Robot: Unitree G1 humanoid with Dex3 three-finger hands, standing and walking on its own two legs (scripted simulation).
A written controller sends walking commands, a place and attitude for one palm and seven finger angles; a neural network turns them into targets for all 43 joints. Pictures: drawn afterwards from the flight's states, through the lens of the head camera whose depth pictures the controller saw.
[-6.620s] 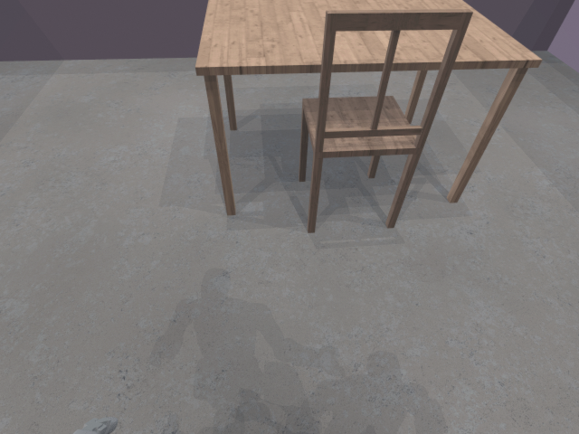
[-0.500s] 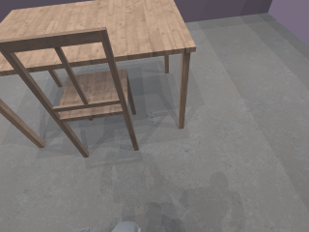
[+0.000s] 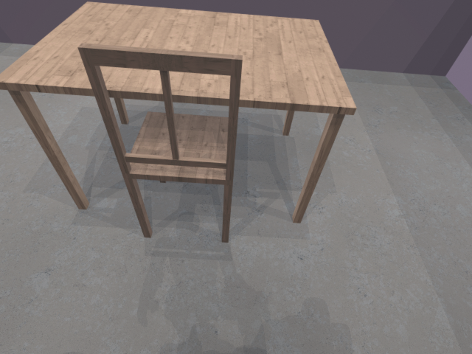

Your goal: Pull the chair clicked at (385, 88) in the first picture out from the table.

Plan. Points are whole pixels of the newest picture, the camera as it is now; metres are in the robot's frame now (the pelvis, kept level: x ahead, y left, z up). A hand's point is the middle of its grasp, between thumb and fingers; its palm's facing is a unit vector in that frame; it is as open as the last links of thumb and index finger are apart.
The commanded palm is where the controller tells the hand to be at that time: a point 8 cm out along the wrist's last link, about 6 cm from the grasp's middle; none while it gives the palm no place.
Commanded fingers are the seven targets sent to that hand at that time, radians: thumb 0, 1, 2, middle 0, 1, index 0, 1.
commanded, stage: take the last steps up to it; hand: left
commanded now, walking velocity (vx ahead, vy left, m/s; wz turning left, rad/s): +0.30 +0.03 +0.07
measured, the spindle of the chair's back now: (170, 119) +0.76 +0.25 -0.07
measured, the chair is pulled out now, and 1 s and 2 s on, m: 0.00 0.00 0.00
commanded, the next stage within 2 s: come to a stop and stand still in 0.80 s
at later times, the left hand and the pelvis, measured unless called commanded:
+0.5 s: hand out of the picture +0.11 +0.15 -0.16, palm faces +0.11 -0.97 -0.22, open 7.2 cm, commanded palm none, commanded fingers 0.00 0.90 0.90 -0.20 -0.30 -0.20 -0.30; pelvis +0.13 -0.03 +0.00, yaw +3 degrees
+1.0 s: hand (144, 275) +0.31 +0.23 -0.18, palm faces +0.10 -0.97 -0.21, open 7.3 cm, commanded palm none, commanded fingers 0.00 0.90 0.90 -0.20 -0.30 -0.20 -0.30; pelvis +0.28 +0.04 -0.01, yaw +2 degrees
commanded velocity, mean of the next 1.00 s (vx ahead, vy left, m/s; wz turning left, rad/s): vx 0.18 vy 0.02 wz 0.02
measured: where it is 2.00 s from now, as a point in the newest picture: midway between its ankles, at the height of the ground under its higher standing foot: (218, 344)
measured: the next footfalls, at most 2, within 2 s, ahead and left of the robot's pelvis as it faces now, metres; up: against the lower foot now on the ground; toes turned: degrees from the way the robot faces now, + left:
right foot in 0.22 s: +0.14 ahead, -0.13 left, +0.00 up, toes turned -5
left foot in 0.72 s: +0.30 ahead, +0.16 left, +0.00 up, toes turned +6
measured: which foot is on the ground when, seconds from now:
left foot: down 0.00-0.24, up 0.26-0.70, down 0.72-1.00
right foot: up 0.00-0.20, down 0.22-0.72, up 0.74-1.00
